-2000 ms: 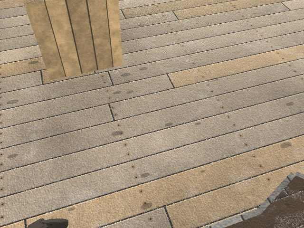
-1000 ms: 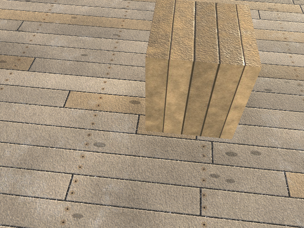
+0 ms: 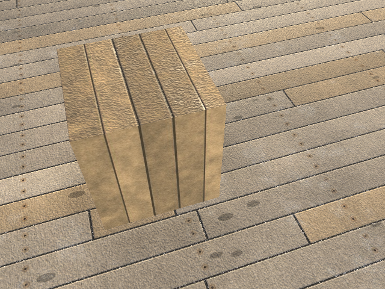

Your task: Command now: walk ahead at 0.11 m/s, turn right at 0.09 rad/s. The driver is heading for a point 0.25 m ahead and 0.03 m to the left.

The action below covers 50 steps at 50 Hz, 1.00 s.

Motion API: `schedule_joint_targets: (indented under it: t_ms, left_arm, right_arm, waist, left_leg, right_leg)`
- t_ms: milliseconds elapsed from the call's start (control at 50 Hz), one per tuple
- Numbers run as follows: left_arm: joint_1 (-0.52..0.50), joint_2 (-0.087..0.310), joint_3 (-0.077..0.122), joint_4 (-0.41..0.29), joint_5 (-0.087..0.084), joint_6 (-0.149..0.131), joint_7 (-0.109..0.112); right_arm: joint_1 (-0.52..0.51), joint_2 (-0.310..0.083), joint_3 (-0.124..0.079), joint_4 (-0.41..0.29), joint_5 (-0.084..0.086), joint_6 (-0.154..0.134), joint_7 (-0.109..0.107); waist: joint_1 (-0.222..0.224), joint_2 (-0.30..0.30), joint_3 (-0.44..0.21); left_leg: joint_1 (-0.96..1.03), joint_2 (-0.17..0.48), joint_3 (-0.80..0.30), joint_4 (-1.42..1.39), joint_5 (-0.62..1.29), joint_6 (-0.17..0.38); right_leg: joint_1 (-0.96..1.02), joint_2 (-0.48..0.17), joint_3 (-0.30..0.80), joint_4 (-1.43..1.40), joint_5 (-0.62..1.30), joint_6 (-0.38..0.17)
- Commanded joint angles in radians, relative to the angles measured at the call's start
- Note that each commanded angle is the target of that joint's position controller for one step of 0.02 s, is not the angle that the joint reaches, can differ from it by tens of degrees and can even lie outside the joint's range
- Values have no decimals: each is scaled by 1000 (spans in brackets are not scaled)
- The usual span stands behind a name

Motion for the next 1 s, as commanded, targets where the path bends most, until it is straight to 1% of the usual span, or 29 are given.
schedule_joint_targets:
  t_ms: [20, 40, 60, 80, 100, 120, 140, 160, 180, 200, 220, 240, 260, 320, 420, 460, 600, 680, 820, 1000]
  left_arm:
    - [24, 161, 41, -45, 4, -25, -1]
    - [53, 201, 51, -36, -5, -31, 0]
    - [56, 193, 45, -32, -6, -37, 4]
    - [36, 163, 35, -31, -4, -45, 10]
    - [2, 131, 24, -34, -2, -54, 13]
    - [-43, 101, 13, -41, -4, -58, 15]
    - [-47, 86, 9, -37, -4, -60, 15]
    - [-21, 85, 10, -32, 2, -63, 16]
    - [26, 77, 11, -38, 4, -61, 20]
    - [36, 89, 9, -22, 6, -57, 24]
    - [34, 105, 15, -14, -2, -54, 25]
    - [37, 107, 17, -5, -8, -51, 28]
    - [40, 111, 17, -3, -9, -46, 29]
    - [47, 103, 16, 14, -10, -39, 28]
    - [45, 107, 18, 56, -10, -33, 31]
    - [42, 105, 18, 76, -9, -30, 32]
    - [40, 117, 21, 154, -10, -35, 42]
    - [39, 112, 18, 196, -10, -42, 46]
    - [48, 107, 13, 263, -11, -55, 44]
    - [71, 93, 2, 326, -12, -64, 41]
  right_arm:
    - [-51, -113, -31, -51, 8, -12, -8]
    - [-57, -121, -35, -62, 15, -11, -10]
    - [-84, -117, -35, -75, 23, -18, -11]
    - [-79, -105, -34, -76, 24, -28, -9]
    - [-48, -92, -33, -64, 18, -34, -6]
    - [-7, -74, -28, -46, 9, -41, -1]
    - [18, -76, -27, -29, -6, -43, 5]
    - [24, -116, -34, -28, -8, -40, 5]
    - [-6, -172, -48, -20, 7, -35, 7]
    - [-30, -124, -35, -31, 16, -31, 10]
    - [-30, -104, -27, -27, 15, -28, 11]
    - [-25, -113, -28, -20, 14, -26, 10]
    - [-19, -119, -28, -15, 16, -26, 11]
    - [-11, -122, -26, 6, 17, -22, 8]
    - [-43, -123, -25, 34, 18, -8, 3]
    - [-55, -118, -24, 51, 18, -3, 3]
    - [-78, -121, -28, 113, 18, 6, -2]
    - [-86, -115, -27, 142, 16, 9, -7]
    - [-81, -116, -25, 182, 16, 14, -15]
    - [-61, -111, -20, 216, 18, 20, -20]
  waist:
    - [50, -168, -44]
    - [64, -212, 24]
    - [69, -232, 90]
    - [53, -239, 107]
    - [28, -238, 88]
    - [-5, -210, 48]
    - [-14, -155, 2]
    - [6, -73, -29]
    - [62, 81, -46]
    - [48, 85, -50]
    - [42, 67, -36]
    - [39, 43, -46]
    - [33, 28, -54]
    - [30, 21, -77]
    - [29, -6, -60]
    - [28, -14, -55]
    - [29, -10, -20]
    - [29, -5, -11]
    - [26, -4, 0]
    - [24, -13, 7]
  left_leg:
    - [-37, -58, 77, 74, -114, -10]
    - [-127, -66, 85, 133, -160, -1]
    - [-166, -44, 53, 164, -152, 15]
    - [-165, -24, 29, 170, -149, 28]
    - [-134, -8, 15, 132, -131, 38]
    - [-41, -1, 14, 31, -54, 44]
    - [69, 5, 0, -44, 100, 42]
    - [130, 38, -42, -73, 281, 47]
    - [102, 41, -57, -47, 267, 86]
    - [82, 45, -70, -59, 246, 111]
    - [82, 43, -66, -55, 265, 108]
    - [94, 32, -53, -41, 301, 100]
    - [113, 31, -49, -30, 346, 97]
    - [149, 30, -43, -20, 412, 93]
    - [155, 31, -47, -39, 401, 99]
    - [160, 31, -47, -51, 391, 100]
    - [144, 22, -49, -93, 289, 100]
    - [130, 20, -53, -115, 211, 99]
    - [115, 14, -56, -137, 124, 98]
    - [105, 5, -50, -143, 89, 97]
  right_leg:
    - [-1, -132, 180, -187, -269, -109]
    - [-17, -186, 270, -248, -415, -145]
    - [-55, -228, 330, -277, -394, -171]
    - [-63, -238, 333, -266, -277, -178]
    - [-47, -231, 299, -225, -119, -166]
    - [-52, -197, 232, -169, 27, -136]
    - [-64, -148, 163, -111, 118, -91]
    - [-66, -90, 100, -44, 146, -48]
    - [-33, -20, 20, -21, 131, -10]
    - [2, -22, 20, -13, 143, 10]
    - [5, -25, 22, -9, 173, 12]
    - [16, -32, 23, -3, 219, 9]
    - [15, -36, 28, 0, 266, 7]
    - [31, -46, 32, -12, 304, 9]
    - [46, -50, 28, -39, 292, 22]
    - [53, -54, 28, -54, 286, 25]
    - [52, -53, 15, -84, 217, 33]
    - [45, -53, 8, -93, 184, 36]
    - [26, -52, -1, -101, 153, 36]
    - [4, -49, -9, -108, 138, 33]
